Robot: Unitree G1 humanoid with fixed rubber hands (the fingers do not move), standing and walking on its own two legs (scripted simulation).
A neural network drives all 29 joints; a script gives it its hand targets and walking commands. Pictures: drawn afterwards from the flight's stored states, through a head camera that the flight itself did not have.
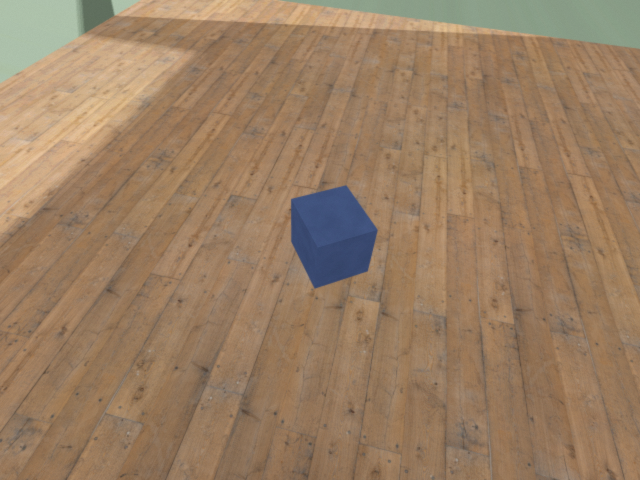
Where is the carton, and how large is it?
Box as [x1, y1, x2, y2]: [291, 185, 377, 288]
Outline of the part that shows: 346,185 291,199 291,241 314,288 366,271 368,267 377,229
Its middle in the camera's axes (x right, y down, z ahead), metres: +0.05 +0.00 +1.49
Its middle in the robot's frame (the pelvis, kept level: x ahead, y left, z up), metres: +1.05 -0.08 -0.64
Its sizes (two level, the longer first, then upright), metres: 0.255 0.231 0.244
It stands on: the floor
